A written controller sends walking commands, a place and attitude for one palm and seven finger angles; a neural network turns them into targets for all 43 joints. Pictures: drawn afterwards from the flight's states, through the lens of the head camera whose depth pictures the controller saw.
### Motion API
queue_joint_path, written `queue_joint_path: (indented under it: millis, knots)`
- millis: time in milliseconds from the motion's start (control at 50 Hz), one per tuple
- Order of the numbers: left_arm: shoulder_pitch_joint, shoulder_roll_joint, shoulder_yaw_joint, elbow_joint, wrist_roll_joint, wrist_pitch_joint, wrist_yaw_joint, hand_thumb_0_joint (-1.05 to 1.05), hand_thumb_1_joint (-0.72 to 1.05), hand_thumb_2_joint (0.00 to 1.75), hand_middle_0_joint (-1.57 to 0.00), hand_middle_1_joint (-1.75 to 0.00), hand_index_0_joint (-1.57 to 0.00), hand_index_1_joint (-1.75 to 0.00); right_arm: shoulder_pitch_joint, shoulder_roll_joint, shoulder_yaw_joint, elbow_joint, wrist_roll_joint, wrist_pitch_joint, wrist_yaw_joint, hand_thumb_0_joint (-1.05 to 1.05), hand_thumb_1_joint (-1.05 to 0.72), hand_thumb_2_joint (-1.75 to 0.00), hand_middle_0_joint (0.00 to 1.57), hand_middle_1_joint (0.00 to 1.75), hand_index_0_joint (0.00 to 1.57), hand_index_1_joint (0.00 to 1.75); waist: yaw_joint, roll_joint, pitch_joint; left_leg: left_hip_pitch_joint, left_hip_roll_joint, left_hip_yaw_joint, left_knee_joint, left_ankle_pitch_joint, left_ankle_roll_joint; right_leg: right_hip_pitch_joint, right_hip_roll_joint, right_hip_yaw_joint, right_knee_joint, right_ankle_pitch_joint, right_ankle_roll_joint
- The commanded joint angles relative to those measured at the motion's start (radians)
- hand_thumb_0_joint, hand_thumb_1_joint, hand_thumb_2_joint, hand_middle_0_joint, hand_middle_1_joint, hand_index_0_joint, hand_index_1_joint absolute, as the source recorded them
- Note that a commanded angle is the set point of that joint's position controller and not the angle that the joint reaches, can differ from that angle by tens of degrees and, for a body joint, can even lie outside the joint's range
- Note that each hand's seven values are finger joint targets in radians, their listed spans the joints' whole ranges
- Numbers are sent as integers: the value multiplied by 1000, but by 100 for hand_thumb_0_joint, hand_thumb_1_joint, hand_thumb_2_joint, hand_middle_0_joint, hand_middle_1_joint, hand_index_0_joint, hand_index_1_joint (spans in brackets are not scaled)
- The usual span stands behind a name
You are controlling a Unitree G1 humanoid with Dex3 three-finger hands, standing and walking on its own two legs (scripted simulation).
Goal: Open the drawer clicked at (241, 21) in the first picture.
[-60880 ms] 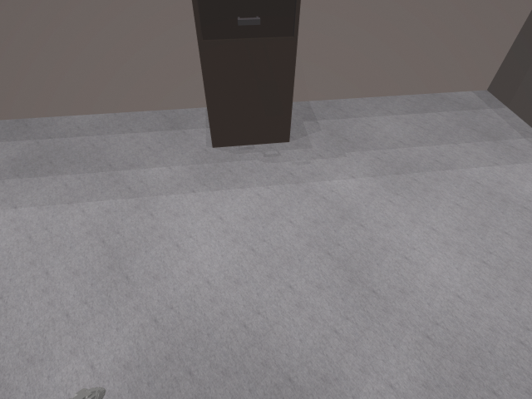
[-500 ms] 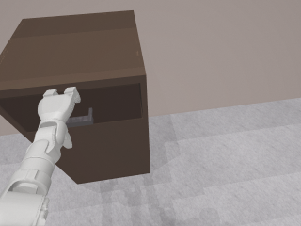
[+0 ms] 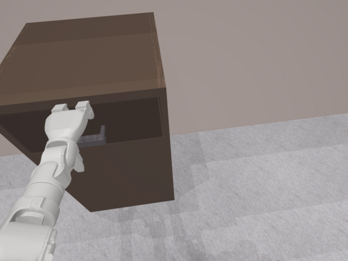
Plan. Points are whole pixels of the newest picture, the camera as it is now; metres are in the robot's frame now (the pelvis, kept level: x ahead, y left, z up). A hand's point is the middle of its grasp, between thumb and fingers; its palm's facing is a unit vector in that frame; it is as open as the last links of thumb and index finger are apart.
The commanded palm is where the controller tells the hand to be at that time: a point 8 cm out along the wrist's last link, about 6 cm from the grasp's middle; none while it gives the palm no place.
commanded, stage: re-aim the fingers above the handle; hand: left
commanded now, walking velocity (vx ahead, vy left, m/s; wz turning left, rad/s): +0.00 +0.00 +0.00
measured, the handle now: (87, 135) +0.45 +0.27 -0.02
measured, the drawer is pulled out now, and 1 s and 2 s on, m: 0.00 0.00 0.00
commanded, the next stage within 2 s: lower the fingers behind the handle in 0.06 s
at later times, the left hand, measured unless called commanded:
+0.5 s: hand (80, 144) +0.40 +0.27 +0.01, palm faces -0.05 -0.03 -1.00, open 13.8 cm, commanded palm +0.38 +0.27 +0.07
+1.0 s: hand (78, 149) +0.40 +0.28 -0.01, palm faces -0.05 -0.03 -1.00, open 13.8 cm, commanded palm +0.38 +0.27 +0.04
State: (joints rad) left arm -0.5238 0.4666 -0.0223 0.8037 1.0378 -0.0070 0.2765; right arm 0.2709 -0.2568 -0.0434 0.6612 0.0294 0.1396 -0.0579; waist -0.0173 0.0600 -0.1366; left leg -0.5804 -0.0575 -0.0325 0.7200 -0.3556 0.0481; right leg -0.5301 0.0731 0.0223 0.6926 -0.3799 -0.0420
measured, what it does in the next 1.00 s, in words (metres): stands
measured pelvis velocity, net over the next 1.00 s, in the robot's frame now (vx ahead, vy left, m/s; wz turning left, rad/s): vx -0.01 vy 0.01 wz -0.01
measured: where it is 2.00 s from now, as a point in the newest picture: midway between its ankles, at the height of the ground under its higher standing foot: outside the picture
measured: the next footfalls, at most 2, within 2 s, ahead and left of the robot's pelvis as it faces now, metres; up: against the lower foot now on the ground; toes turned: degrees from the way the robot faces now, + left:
none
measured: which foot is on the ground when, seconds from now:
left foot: down 0.00-1.00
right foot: down 0.00-1.00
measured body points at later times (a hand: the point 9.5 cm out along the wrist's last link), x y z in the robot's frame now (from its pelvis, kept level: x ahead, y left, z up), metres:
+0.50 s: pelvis +0.00 -0.01 -0.01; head +0.06 -0.02 +0.44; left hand +0.39 +0.27 +0.07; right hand +0.07 -0.28 -0.14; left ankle -0.01 +0.09 -0.71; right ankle -0.03 -0.10 -0.71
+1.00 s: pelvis -0.01 +0.01 -0.02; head +0.05 +0.00 +0.43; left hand +0.39 +0.28 +0.05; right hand +0.05 -0.26 -0.15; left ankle -0.01 +0.09 -0.71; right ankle -0.03 -0.10 -0.71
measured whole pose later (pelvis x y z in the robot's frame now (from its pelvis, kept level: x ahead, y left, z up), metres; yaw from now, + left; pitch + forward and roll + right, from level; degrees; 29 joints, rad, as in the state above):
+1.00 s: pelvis -0.01 +0.01 -0.02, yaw -1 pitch +17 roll -2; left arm -0.56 0.49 0.01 0.95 1.07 -0.06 0.37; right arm 0.31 -0.25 -0.04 0.67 0.02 0.14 -0.05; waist -0.04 0.05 -0.18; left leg -0.76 -0.05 -0.03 0.85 -0.39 0.05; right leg -0.70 0.09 0.02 0.80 -0.40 -0.03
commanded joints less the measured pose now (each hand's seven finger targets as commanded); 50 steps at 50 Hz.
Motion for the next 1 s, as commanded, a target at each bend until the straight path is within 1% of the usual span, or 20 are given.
queue_joint_path:
  millis: [0, 40, 120, 160, 260, 280, 320, 380, 420, 520, 580, 600, 620, 740, 760, 800, 840, 880, 920, 980]
  knots:
    - [-378, 276, 98, -162, -2, -7, 35, 0, -50, 30, -30, -120, -30, -120, 33, -138, -51, -93, 2, -31, -11, 0, -90, -90, 20, 30, 20, 30, -17, -41, -308, 191, 15, 19, -53, 375, 7, 127, -16, -1, -77, 376, -8]
    - [-386, 271, 84, -139, 0, -5, 32, 0, -50, 30, -30, -120, -30, -120, 38, -139, -48, -94, 4, -31, -12, 0, -90, -90, 20, 30, 20, 30, -19, -32, -277, 176, 13, 26, -53, 363, 9, 114, -17, -1, -78, 379, -7]
    - [-403, 305, 102, -140, 7, -8, 28, 0, -50, 30, -30, -120, -30, -120, 43, -139, -48, -91, 5, -24, -15, 0, -90, -90, 20, 30, 20, 30, -16, -46, -335, 170, 9, 28, -52, 366, 10, 146, -20, 8, -75, 400, -1]
    - [-389, 303, 98, -113, 7, -5, 25, 0, -50, 30, -30, -120, -30, -120, 42, -141, -46, -89, 5, -21, -16, 0, -90, -90, 20, 30, 20, 30, -20, -48, -300, 147, 8, 32, -49, 349, 10, 132, -21, 11, -78, 398, 0]
    - [-333, 275, 91, -90, 7, -17, 27, 0, -50, 30, -30, -120, -30, -120, 44, -140, -49, -94, 7, -17, -9, 0, -90, -90, 20, 30, 20, 30, -12, -51, -281, 127, 9, 35, -45, 336, 9, 115, -20, 8, -74, 383, -3]
    - [-334, 248, 68, -86, 4, -17, 28, 0, -50, 30, -30, -120, -30, -120, 46, -141, -51, -96, 5, -19, -9, 0, -90, -90, 20, 30, 20, 30, -23, -54, -272, 130, 10, 37, -39, 326, 11, 103, -19, 6, -74, 376, -3]
    - [-367, 280, 95, -131, 6, -44, 34, 0, -50, 30, -30, -120, -30, -120, 51, -140, -54, -99, 5, -20, -9, 0, -90, -90, 20, 30, 20, 30, -16, -55, -324, 135, 11, 31, -32, 346, 12, 118, -19, 15, -62, 397, -1]
    - [-376, 300, 122, -157, 11, -72, 63, 0, -50, 30, -30, -120, -30, -120, 53, -138, -59, -95, -2, -27, -10, 0, -90, -90, 20, 30, 20, 30, -20, -9, -328, 133, 10, 33, -12, 348, 13, 92, -17, 14, -46, 395, -3]
    - [-393, 334, 151, -139, 25, -78, 88, 0, -50, 30, -30, -120, -30, -120, 58, -138, -59, -84, -2, -29, -11, 0, -90, -90, 20, 30, 20, 30, -26, -30, -332, 106, 12, 24, -4, 323, 12, 66, -14, 12, -37, 360, -1]
    - [-422, 298, 121, -122, 35, -59, 140, 0, -50, 30, -30, -120, -30, -120, 70, -134, -64, -70, -6, -40, -3, 0, -90, -90, 20, 30, 20, 30, -35, 30, -379, 122, 12, 22, 25, 335, 6, 16, -7, 3, -9, 341, -5]
    - [-417, 267, 94, -59, 23, -26, 140, 0, -50, 30, -30, -120, -30, -120, 88, -141, -63, -60, -7, -44, 2, 0, -90, -90, 20, 30, 20, 30, -46, -6, -354, 108, 16, 21, 27, 316, 7, 0, -3, -7, -11, 322, -4]
    - [-431, 269, 93, -48, 18, -23, 134, 0, -50, 30, -30, -120, -30, -120, 90, -144, -62, -55, -7, -44, 1, 0, -90, -90, 20, 30, 20, 30, -58, -17, -356, 108, 18, 18, 31, 323, 8, -2, -3, -5, -12, 328, -4]
    - [-444, 287, 100, -56, 25, -25, 130, 0, -50, 30, -30, -120, -30, -120, 92, -143, -62, -55, -5, -42, -1, 0, -90, -90, 20, 30, 20, 30, -51, -14, -388, 114, 19, 16, 31, 330, 7, 1, -6, -2, -7, 335, 0]
    - [-379, 267, 77, 43, 15, -4, 102, 0, -50, 30, -30, -120, -30, -120, 100, -150, -51, -53, -5, -28, -1, 0, -90, -90, 20, 30, 20, 30, -50, -45, -293, 44, 15, 24, 26, 268, 12, -11, -7, -3, -19, 296, -1]
    - [-390, 287, 90, 43, 21, -6, 101, 0, -50, 30, -30, -120, -30, -120, 100, -149, -49, -54, -2, -24, -2, 0, -90, -90, 20, 30, 20, 30, -49, -67, -298, 37, 17, 20, 23, 264, 12, -12, -7, -3, -19, 293, 0]
    - [-386, 248, 63, 47, 16, -11, 93, 0, -50, 30, -30, -120, -30, -120, 105, -147, -49, -60, -4, -21, 1, 0, -90, -90, 20, 30, 20, 30, -53, -40, -290, 44, 17, 20, 25, 270, 11, -23, -7, -6, -19, 288, -5]
    - [-332, 272, 89, 64, 21, -16, 96, 0, -50, 30, -30, -120, -30, -120, 102, -149, -49, -64, -6, -16, 0, 0, -90, -90, 20, 30, 20, 30, -35, -50, -296, 34, 18, 22, 30, 260, 10, -25, -6, -5, -9, 274, -5]
    - [-345, 238, 64, 49, 25, -29, 98, 0, -50, 30, -30, -120, -30, -120, 103, -145, -51, -72, -6, -18, 3, 0, -90, -90, 20, 30, 20, 30, -42, -43, -282, 29, 20, 20, 33, 247, 10, -48, -5, -8, -9, 257, -6]
    - [-365, 262, 91, -9, 28, -63, 107, 0, -50, 30, -30, -120, -30, -120, 103, -141, -54, -78, -8, -20, 3, 0, -90, -90, 20, 30, 20, 30, -34, -21, -341, 46, 23, 13, 46, 263, 8, -53, -3, -4, 10, 260, -7]
    - [-360, 250, 92, 10, 32, -81, 139, 0, -50, 30, -30, -120, -30, -120, 104, -142, -59, -66, -16, -28, 4, 0, -90, -90, 20, 30, 20, 30, -47, -26, -324, 28, 26, 11, 68, 236, 8, -101, 0, -10, 28, 225, -6]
